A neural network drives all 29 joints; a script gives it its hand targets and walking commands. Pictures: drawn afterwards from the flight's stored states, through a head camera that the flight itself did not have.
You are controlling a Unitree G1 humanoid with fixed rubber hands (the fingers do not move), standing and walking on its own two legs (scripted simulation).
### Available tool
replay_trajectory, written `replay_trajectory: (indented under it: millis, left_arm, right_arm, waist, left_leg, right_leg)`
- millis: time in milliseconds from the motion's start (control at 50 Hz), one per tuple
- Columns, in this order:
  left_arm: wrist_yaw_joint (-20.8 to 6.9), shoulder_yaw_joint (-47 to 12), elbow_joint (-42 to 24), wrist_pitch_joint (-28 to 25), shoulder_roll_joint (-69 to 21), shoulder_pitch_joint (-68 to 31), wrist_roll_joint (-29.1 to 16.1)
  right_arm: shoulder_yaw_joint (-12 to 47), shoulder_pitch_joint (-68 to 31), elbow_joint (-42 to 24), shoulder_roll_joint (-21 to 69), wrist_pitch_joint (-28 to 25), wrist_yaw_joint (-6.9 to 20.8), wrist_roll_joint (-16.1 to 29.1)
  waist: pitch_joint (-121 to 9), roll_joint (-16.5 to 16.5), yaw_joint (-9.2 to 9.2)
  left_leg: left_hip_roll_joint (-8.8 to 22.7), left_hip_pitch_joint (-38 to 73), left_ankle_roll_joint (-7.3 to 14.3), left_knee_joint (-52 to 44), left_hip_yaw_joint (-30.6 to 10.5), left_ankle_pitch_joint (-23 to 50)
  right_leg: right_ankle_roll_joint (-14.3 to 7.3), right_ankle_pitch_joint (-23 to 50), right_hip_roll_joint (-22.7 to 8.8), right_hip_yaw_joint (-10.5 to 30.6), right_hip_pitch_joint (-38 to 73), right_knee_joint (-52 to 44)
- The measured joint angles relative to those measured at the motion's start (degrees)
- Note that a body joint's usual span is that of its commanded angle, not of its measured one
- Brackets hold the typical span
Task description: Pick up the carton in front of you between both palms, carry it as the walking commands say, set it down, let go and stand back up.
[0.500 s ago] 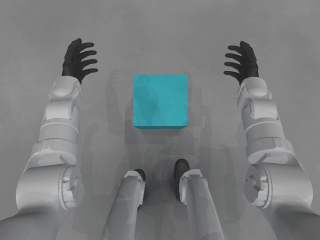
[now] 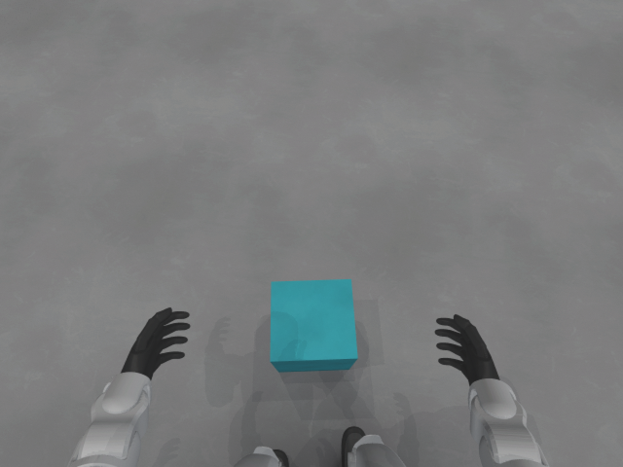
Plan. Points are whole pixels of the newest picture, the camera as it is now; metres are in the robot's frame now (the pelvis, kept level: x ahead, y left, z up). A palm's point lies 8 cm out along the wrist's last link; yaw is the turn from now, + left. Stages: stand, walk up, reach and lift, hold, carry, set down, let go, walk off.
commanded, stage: let go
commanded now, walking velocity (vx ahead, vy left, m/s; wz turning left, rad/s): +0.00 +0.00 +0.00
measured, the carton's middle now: (312, 328) +0.42 +0.02 -0.62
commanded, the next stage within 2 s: stand in 0.68 s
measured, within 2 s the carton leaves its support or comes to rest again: neither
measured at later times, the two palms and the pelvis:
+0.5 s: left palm (117, 423) +0.18 +0.23 -0.03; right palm (537, 453) +0.17 -0.24 -0.03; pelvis +0.02 +0.00 +0.03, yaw +0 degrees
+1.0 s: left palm (66, 455) +0.15 +0.29 -0.06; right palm out of the picture +0.13 -0.29 -0.06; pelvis +0.01 +0.00 +0.02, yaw +0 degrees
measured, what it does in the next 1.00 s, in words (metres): stands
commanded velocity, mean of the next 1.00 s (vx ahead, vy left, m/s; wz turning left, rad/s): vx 0.00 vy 0.00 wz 0.00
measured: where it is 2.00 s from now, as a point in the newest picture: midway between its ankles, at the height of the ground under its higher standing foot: outside the picture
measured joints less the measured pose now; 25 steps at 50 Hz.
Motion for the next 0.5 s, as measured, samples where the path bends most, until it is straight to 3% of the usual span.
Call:
replay_trajectory:
  millis: [260, 500]
  left_arm:
    - [-0.23, -3.90, -7.36, -0.27, 0.84, 19.07, -1.25]
    - [-0.34, -3.85, -7.38, 5.64, 0.71, 18.32, 0.04]
  right_arm:
    - [3.98, 18.39, -7.27, -2.74, -0.43, 2.39, 2.30]
    - [4.74, 21.11, -9.76, -2.96, 5.15, 4.00, 3.28]
  waist:
    - [3.09, 0.22, -0.83]
    - [4.99, -0.50, -2.08]
  left_leg:
    - [1.14, 24.67, 0.01, -13.71, -0.77, 2.84]
    - [1.53, 34.83, 0.06, -15.26, -0.74, 3.00]
  right_leg:
    - [-0.35, 1.87, 0.46, -0.30, 24.23, -12.33]
    - [-0.40, 2.16, 0.78, -0.26, 34.42, -13.98]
